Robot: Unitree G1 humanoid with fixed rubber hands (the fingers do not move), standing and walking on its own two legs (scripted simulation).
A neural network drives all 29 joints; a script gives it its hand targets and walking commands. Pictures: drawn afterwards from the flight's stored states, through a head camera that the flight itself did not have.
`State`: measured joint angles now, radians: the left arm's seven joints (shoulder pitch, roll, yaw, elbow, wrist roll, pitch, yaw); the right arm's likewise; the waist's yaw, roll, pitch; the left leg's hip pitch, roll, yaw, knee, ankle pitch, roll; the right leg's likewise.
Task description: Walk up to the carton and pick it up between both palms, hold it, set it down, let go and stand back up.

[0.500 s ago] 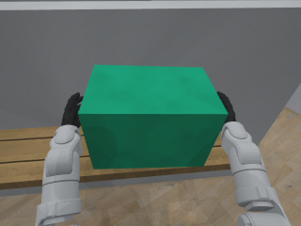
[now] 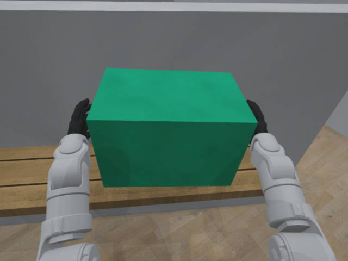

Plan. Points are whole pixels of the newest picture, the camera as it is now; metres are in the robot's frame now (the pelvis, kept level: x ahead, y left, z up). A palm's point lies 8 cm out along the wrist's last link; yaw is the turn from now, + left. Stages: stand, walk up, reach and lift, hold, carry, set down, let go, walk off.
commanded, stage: hold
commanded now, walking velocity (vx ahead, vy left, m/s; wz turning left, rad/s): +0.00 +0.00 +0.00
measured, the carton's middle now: (169, 127) +0.41 -0.01 +0.13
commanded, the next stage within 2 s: none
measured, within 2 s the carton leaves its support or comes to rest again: neither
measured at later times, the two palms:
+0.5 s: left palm (71, 138) +0.35 +0.20 +0.16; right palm (254, 134) +0.35 -0.19 +0.15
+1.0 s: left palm (70, 136) +0.35 +0.20 +0.17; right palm (255, 130) +0.36 -0.19 +0.16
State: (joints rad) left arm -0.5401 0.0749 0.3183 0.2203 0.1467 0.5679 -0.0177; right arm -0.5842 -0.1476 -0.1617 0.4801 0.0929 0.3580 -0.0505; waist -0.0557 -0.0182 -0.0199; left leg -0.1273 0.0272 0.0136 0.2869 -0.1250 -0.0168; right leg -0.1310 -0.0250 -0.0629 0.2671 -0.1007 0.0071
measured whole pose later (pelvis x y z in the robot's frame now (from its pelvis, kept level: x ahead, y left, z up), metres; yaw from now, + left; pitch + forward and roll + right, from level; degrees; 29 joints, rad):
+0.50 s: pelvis +0.01 +0.01 +0.00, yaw +0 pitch -3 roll -1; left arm -0.41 0.05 0.28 -0.06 0.15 0.70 -0.02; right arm -0.47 -0.17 -0.11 0.23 0.19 0.45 -0.08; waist -0.06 -0.01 0.01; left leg -0.10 0.02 0.02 0.31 -0.16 -0.01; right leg -0.08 -0.03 -0.06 0.24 -0.11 0.02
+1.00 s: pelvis +0.00 +0.00 +0.00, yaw +1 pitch -3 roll +0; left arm -0.49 0.07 0.31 0.03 0.17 0.69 -0.05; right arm -0.53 -0.14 -0.14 0.29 0.14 0.46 -0.08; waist -0.05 -0.01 -0.01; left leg -0.12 0.03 -0.01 0.29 -0.12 -0.02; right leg -0.11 -0.02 -0.08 0.26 -0.10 0.00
